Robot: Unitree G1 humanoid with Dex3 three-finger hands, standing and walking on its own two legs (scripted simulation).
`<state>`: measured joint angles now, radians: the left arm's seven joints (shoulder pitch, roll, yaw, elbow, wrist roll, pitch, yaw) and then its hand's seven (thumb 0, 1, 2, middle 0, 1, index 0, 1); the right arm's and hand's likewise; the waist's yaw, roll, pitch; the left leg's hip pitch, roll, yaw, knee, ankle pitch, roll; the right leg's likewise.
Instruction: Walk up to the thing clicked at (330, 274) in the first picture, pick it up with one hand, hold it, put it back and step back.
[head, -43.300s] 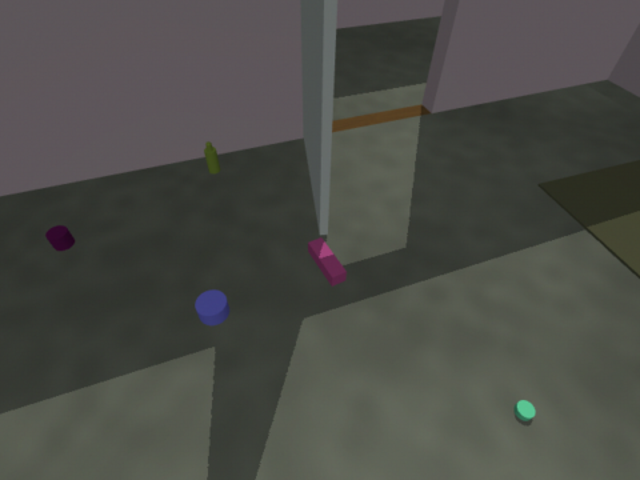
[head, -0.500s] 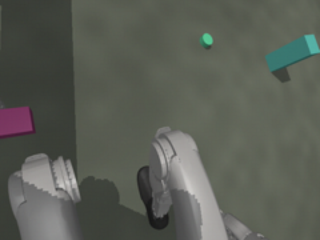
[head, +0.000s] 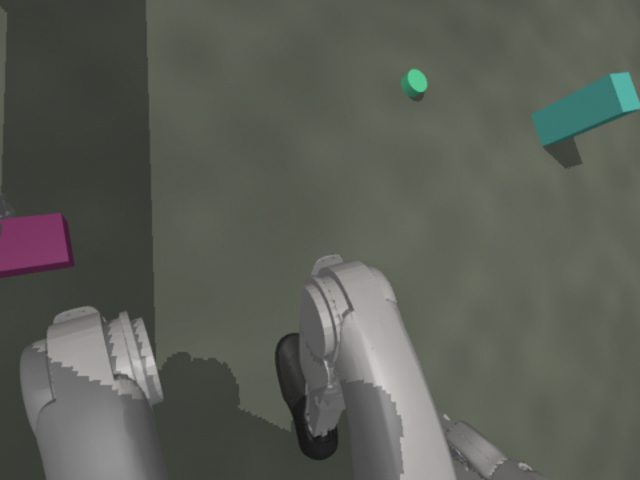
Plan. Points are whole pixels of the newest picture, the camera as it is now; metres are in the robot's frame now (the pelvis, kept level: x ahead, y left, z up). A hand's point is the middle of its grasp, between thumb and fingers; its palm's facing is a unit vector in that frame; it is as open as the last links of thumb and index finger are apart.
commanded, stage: close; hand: left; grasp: from above
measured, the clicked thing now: out of the picture +0.40 +0.31 -0.27
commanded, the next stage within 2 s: none
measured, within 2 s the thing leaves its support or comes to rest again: neither
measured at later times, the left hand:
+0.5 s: hand out of the picture +0.39 +0.30 -0.25, palm faces -0.46 -0.12 -0.88, open 10.2 cm
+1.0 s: hand out of the picture +0.39 +0.30 -0.25, palm faces -0.46 -0.11 -0.88, open 10.2 cm
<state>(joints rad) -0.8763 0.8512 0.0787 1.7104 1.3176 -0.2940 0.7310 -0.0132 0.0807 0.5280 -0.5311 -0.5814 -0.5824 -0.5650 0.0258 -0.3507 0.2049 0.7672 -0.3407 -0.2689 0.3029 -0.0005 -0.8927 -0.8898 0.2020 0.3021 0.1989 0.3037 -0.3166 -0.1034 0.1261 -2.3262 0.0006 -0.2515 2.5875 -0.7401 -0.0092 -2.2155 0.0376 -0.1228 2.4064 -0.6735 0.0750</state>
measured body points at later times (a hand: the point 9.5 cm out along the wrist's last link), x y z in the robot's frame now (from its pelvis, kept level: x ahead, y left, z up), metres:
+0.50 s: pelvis +0.00 +0.00 +0.00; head +0.25 +0.12 +0.35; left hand +0.41 +0.31 -0.20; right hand +0.08 -0.27 -0.07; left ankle +0.06 +0.12 -0.26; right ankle +0.12 -0.13 -0.26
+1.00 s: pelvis +0.00 +0.00 +0.00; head +0.24 +0.13 +0.35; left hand +0.41 +0.31 -0.20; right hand +0.09 -0.26 -0.07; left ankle +0.06 +0.12 -0.26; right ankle +0.12 -0.13 -0.26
